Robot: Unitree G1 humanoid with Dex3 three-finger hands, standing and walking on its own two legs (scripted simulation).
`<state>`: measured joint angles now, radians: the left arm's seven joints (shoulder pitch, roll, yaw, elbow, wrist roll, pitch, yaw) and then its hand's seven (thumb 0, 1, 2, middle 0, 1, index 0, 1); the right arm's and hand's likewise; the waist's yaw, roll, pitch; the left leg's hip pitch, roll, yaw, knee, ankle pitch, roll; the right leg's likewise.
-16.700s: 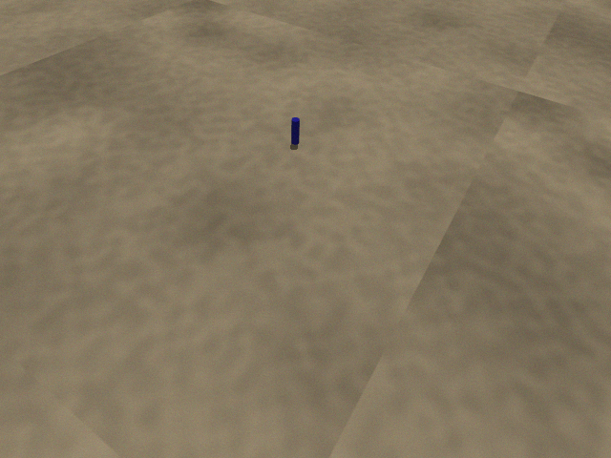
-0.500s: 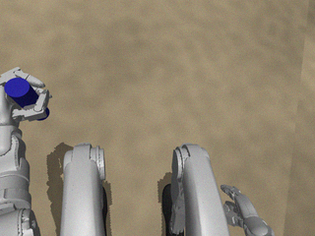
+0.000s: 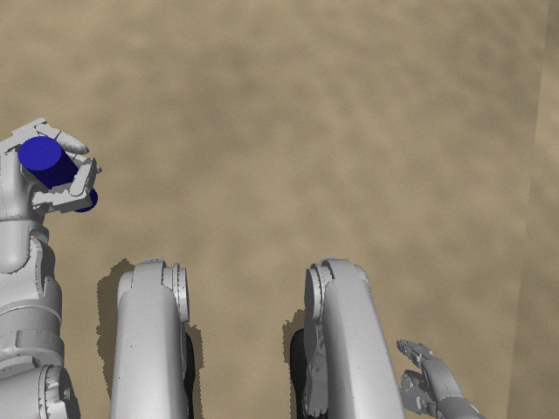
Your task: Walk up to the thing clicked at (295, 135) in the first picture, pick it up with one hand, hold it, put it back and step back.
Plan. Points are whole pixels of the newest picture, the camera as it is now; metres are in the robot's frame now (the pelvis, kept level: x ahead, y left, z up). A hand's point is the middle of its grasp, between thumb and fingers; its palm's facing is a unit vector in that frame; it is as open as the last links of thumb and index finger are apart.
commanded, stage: lift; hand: left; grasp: from the side
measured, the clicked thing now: (64, 179) +0.42 +0.27 -0.04
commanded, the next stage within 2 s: none
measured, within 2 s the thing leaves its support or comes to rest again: neither
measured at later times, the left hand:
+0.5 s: hand (17, 137) +0.40 +0.25 +0.10, palm faces +0.19 -0.98 -0.06, open 5.3 cm
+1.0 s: hand out of the picture +0.40 +0.24 +0.27, palm faces +0.23 -0.97 -0.06, open 5.3 cm
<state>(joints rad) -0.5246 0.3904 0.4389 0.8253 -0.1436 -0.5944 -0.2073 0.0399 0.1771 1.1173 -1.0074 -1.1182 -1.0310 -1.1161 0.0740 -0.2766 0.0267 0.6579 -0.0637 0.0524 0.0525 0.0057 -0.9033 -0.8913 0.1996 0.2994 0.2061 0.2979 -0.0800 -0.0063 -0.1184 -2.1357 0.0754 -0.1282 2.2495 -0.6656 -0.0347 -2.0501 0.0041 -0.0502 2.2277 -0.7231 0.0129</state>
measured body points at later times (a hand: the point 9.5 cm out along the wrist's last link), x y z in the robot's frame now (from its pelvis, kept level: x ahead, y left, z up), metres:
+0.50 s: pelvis +0.01 +0.00 +0.10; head +0.19 +0.03 +0.51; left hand +0.39 +0.30 +0.11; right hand +0.19 -0.25 -0.03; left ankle +0.09 +0.14 -0.34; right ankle +0.09 -0.12 -0.34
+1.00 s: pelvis +0.05 +0.01 +0.24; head +0.16 +0.04 +0.68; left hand +0.38 +0.29 +0.28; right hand +0.23 -0.23 +0.13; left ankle +0.09 +0.14 -0.34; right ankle +0.09 -0.12 -0.34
